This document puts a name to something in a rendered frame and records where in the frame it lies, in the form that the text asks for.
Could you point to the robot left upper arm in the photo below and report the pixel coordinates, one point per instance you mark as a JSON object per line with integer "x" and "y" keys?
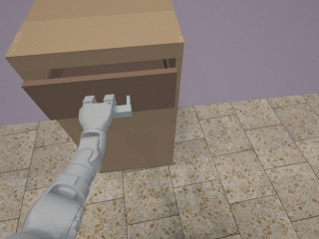
{"x": 55, "y": 217}

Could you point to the drawer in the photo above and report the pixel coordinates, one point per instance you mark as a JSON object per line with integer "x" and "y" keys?
{"x": 150, "y": 84}

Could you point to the handle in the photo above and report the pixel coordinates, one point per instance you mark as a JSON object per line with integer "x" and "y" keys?
{"x": 123, "y": 111}

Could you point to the cabinet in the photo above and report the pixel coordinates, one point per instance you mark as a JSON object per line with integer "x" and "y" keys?
{"x": 59, "y": 34}

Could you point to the robot left hand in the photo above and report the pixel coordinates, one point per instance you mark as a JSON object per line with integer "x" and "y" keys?
{"x": 93, "y": 115}

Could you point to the left robot forearm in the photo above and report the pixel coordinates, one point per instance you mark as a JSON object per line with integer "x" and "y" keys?
{"x": 75, "y": 180}

